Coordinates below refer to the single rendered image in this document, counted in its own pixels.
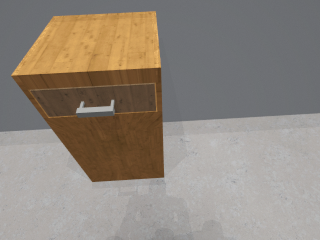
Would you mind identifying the handle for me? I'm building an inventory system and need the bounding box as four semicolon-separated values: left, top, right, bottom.
76;99;115;118

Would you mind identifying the cabinet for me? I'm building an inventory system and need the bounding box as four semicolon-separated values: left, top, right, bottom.
11;11;164;182

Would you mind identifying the drawer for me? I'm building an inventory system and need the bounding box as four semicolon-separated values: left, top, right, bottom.
30;83;156;117

